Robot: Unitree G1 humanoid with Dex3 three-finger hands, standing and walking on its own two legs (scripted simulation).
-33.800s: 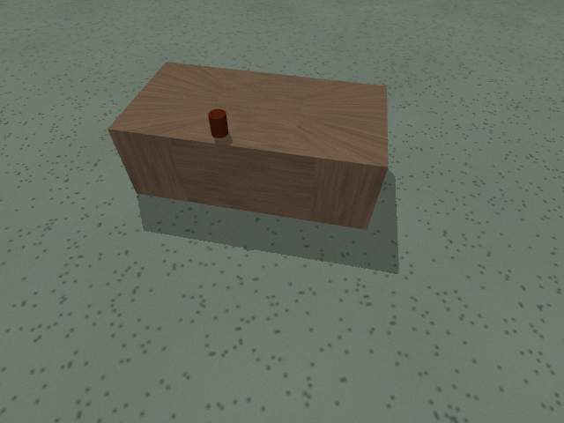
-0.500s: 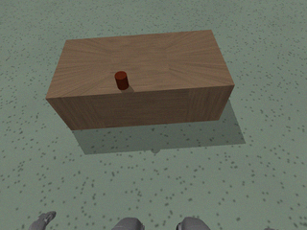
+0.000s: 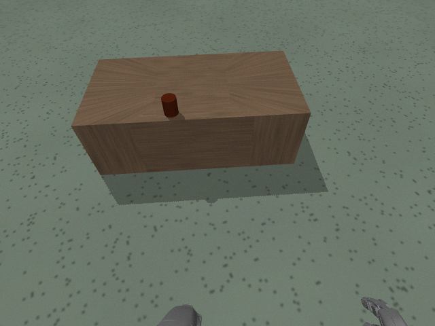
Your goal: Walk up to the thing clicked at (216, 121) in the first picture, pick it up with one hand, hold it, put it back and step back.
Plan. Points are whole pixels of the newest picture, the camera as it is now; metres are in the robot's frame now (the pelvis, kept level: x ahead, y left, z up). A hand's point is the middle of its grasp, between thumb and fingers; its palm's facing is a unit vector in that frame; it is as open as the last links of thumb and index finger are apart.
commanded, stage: step back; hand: left
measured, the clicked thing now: (170, 105) +1.06 +0.28 -0.32
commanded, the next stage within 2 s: stand in 0.88 s
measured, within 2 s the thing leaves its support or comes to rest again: neither
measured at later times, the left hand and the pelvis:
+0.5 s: hand out of the picture +0.06 +0.28 -0.14, palm faces +0.05 -0.91 -0.41, open 7.4 cm; pelvis -0.01 +0.00 +0.00, yaw +4 degrees
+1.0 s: hand out of the picture +0.10 +0.29 -0.15, palm faces +0.11 -0.93 -0.34, open 7.4 cm; pelvis +0.04 +0.02 +0.01, yaw +6 degrees
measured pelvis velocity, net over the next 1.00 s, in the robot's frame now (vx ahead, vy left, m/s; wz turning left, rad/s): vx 0.04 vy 0.02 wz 0.11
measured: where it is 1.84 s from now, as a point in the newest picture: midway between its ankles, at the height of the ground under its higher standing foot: outside the picture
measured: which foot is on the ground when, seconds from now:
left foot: up 0.00-0.14, down 0.16-0.50, up 0.52-0.76, down 0.78-1.00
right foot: down 0.00-0.20, up 0.22-0.46, down 0.48-1.00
